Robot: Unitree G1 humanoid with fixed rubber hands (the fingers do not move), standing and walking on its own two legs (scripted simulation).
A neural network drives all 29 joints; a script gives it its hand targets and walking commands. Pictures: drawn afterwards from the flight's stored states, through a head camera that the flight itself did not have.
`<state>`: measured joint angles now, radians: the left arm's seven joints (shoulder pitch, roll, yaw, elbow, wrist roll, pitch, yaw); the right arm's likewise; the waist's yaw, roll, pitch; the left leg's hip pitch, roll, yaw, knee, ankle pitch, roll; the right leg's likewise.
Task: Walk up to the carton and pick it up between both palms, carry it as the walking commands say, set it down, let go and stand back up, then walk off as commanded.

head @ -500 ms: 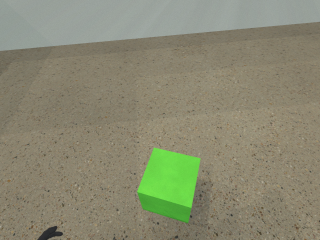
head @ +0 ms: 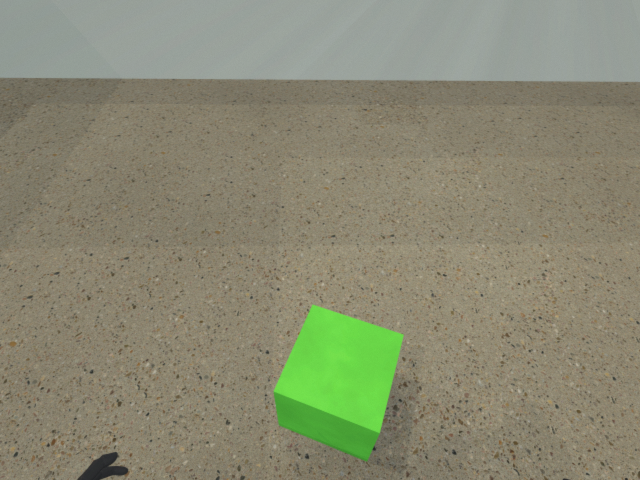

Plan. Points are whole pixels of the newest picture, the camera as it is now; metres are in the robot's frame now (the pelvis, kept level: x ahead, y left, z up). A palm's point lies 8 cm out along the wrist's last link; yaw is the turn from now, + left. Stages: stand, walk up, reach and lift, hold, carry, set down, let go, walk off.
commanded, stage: walk up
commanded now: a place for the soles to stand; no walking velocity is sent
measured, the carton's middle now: (339, 381) +0.52 -0.04 -0.64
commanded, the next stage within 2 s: none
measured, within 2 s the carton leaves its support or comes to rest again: neither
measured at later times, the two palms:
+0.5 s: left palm out of the picture +0.03 +0.43 -0.06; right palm out of the picture +0.13 -0.30 -0.10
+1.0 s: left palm (30, 377) +0.29 +0.45 -0.10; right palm out of the picture +0.13 -0.19 -0.10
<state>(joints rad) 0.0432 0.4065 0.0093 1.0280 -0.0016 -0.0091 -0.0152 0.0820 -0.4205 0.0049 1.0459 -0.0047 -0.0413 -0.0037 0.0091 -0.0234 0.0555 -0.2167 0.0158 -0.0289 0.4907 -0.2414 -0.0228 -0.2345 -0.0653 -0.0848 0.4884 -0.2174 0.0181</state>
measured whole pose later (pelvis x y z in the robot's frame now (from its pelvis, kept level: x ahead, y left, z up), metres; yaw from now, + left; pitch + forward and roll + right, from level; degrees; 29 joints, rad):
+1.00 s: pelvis +0.10 +0.15 -0.01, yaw -14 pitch -1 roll +1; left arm 0.17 0.45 0.05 0.77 0.02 0.00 -0.01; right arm 0.16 -0.43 -0.06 0.81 0.01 -0.01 -0.02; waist 0.02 -0.03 0.17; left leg -0.39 0.01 0.06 0.84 -0.47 0.02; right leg -0.33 0.03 0.01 0.64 -0.28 -0.06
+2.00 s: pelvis +0.09 +0.14 -0.01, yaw -25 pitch -1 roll +1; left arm 0.12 0.41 0.04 0.86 0.02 0.00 -0.03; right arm 0.18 -0.46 -0.03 0.92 -0.01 -0.06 -0.02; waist -0.01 -0.01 0.06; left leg -0.28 0.04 0.02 0.57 -0.27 -0.03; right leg -0.25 0.01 0.03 0.61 -0.34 -0.02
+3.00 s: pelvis +0.07 +0.10 +0.00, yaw -25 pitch -1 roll +1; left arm 0.16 0.43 0.08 0.87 0.05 0.04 -0.06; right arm 0.23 -0.47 -0.06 0.97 -0.01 -0.03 -0.04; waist 0.02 -0.01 0.10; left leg -0.33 0.02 0.01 0.73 -0.47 0.01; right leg -0.27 0.00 -0.03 0.56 -0.27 -0.04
